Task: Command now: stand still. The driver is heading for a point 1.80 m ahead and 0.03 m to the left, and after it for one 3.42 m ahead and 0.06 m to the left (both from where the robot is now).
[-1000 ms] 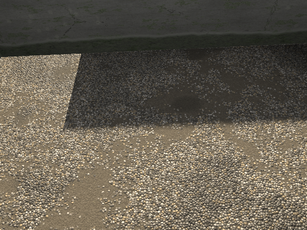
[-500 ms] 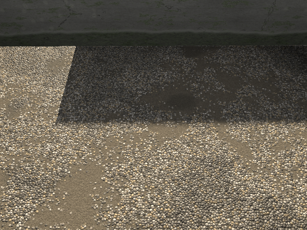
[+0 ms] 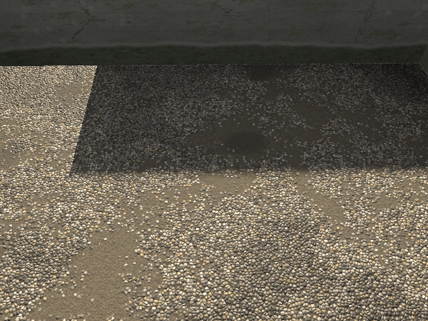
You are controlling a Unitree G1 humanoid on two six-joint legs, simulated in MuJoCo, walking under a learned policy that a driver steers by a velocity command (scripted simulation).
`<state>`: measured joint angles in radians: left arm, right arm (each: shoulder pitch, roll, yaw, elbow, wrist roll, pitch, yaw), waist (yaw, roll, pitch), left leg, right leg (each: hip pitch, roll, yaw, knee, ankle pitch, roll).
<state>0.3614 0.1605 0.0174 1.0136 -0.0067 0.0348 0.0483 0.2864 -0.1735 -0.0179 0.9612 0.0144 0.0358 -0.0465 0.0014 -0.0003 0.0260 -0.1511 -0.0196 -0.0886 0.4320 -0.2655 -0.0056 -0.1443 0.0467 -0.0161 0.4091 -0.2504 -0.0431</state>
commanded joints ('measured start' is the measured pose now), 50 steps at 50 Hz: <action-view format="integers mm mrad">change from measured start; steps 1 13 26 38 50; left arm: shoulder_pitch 89 125 148 162 174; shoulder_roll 81 70 76 71 71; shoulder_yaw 12 1 -6 -12 -17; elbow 1 45 66 82 89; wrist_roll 1 1 8 4 3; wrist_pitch -5 -5 0 3 0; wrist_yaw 4 6 8 10 11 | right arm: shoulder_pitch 56 95 131 150 163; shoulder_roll -88 -76 -73 -69 -69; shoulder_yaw -15 -6 2 7 11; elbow -18 14 33 46 52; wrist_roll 0 0 -10 -4 -4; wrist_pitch -6 -8 -9 -9 -11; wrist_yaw -3 -3 -2 -1 2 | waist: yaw -2 0 1 2 2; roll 1 -1 -2 -1 0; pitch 41 53 65 68 75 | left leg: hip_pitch -93 -101 -108 -101 -100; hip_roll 49 46 43 42 40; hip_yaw -42 -32 -29 -26 -27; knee -76 -84 -92 -101 -105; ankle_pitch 132 121 135 135 140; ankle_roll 27 30 26 28 33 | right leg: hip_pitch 42 32 35 39 32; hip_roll -87 -81 -83 -79 -77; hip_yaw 92 87 95 91 88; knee -55 -59 -61 -65 -63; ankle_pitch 223 197 223 203 187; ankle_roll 12 15 19 22 25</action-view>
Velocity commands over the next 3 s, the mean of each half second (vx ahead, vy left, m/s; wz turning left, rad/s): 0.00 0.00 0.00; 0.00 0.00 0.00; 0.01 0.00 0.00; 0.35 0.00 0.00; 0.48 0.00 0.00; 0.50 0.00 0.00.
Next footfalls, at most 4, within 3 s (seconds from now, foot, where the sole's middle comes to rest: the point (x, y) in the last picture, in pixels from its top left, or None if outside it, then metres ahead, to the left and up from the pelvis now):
2.04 right None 0.18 -0.08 -0.78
2.36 left None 0.19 0.11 -0.78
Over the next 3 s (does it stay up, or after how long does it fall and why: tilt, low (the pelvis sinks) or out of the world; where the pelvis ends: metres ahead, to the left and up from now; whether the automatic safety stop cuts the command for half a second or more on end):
stays up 0.17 0.01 -0.01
